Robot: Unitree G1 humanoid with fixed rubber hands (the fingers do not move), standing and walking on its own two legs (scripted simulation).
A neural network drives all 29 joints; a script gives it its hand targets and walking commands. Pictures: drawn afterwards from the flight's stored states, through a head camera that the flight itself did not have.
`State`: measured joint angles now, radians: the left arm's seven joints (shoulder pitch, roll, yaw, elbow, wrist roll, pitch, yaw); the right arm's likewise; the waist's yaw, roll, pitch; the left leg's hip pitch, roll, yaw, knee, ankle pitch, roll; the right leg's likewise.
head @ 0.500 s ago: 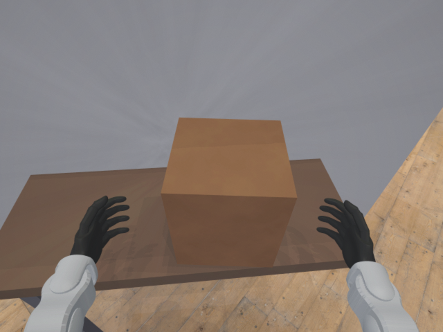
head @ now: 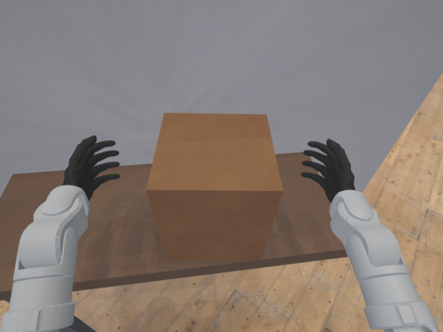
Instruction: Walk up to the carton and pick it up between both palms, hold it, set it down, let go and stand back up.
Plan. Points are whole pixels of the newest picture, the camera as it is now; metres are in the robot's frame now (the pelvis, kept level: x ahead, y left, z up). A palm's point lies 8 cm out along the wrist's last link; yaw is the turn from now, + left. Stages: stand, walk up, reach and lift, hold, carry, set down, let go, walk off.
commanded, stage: reach and lift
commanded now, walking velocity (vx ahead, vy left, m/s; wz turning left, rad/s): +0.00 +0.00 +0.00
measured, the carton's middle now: (214, 189) +0.41 +0.02 +0.03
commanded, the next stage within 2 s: none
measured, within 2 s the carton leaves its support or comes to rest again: neither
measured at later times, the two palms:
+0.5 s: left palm (87, 132) +0.40 +0.23 +0.19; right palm (338, 140) +0.40 -0.20 +0.17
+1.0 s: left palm (99, 151) +0.41 +0.23 +0.13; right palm (317, 153) +0.41 -0.18 +0.13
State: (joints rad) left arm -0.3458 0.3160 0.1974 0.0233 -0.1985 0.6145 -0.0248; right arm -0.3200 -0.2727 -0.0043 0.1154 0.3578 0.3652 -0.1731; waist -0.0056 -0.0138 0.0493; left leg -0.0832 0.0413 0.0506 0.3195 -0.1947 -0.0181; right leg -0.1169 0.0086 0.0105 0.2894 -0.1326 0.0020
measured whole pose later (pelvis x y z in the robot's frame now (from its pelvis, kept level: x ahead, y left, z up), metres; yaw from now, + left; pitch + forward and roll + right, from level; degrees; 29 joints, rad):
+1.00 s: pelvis +0.00 +0.00 +0.00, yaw +1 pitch +1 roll -1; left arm -0.81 0.33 0.10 0.76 -0.14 0.35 -0.01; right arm -0.79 -0.27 0.02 0.85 0.36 0.21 -0.12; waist -0.01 -0.03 0.00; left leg -0.19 0.04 0.02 0.37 -0.21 -0.02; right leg -0.18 0.01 0.00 0.28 -0.12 0.01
